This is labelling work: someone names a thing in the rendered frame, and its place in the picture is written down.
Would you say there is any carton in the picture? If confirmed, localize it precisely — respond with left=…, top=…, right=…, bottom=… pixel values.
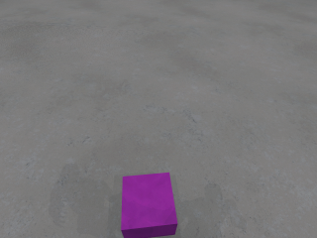
left=121, top=173, right=178, bottom=238

